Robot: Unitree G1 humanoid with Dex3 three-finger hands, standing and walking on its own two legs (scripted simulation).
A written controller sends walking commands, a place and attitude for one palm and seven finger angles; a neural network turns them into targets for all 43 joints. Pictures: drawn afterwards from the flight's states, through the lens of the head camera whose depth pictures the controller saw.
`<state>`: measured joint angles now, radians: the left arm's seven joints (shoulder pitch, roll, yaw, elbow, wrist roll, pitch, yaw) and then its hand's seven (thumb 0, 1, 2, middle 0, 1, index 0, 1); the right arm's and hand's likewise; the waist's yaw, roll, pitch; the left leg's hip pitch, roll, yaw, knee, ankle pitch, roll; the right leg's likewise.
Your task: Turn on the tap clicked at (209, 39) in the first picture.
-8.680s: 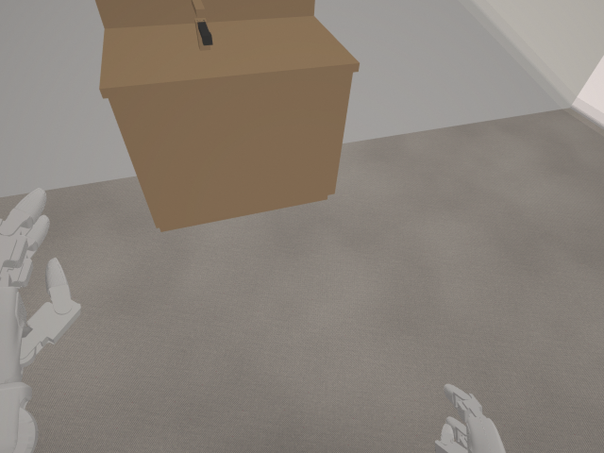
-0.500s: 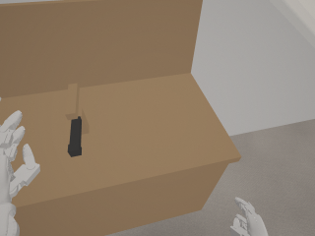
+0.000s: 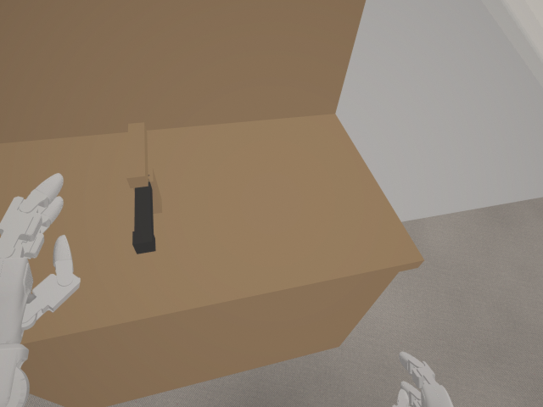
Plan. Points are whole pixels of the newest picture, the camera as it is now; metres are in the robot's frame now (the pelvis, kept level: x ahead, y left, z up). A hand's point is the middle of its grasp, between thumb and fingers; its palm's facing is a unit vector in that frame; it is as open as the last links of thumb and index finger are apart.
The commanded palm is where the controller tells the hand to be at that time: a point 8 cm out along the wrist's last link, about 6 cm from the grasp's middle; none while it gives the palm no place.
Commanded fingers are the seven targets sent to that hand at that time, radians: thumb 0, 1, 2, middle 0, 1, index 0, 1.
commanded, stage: come to a stop and stand still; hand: left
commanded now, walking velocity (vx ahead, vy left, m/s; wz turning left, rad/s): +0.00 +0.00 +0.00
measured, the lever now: (144, 241) +0.33 +0.23 +0.02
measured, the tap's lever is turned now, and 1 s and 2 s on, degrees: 0 0 0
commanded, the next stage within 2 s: look again from close up in 0.46 s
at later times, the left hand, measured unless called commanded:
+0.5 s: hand (50, 242) +0.24 +0.27 +0.16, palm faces +0.38 -0.86 -0.35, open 7.5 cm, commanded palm +0.18 +0.30 +0.17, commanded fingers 0.00 0.90 0.90 -0.20 -0.30 -0.20 -0.30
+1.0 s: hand (67, 247) +0.23 +0.25 +0.16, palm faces +0.37 -0.85 -0.36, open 7.5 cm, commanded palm +0.18 +0.29 +0.17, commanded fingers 0.00 0.90 0.90 -0.20 -0.30 -0.20 -0.30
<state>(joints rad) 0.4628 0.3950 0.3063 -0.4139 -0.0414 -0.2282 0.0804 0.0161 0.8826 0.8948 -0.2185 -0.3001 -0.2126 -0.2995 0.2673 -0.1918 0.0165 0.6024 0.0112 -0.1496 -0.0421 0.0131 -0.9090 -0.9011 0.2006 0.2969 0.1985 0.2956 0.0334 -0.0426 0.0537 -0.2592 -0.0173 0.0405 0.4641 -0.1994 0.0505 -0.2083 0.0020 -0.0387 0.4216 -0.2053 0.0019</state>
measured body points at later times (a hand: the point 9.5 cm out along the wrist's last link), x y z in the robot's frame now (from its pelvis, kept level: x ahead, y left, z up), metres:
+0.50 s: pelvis +0.02 +0.02 +0.00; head +0.05 +0.06 +0.45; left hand +0.21 +0.32 +0.18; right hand +0.21 -0.19 -0.06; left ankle +0.03 +0.08 -0.74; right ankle +0.01 -0.12 -0.74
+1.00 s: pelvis +0.02 +0.01 +0.00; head +0.04 +0.02 +0.45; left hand +0.21 +0.30 +0.18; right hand +0.20 -0.22 -0.07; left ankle +0.03 +0.08 -0.74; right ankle +0.01 -0.12 -0.74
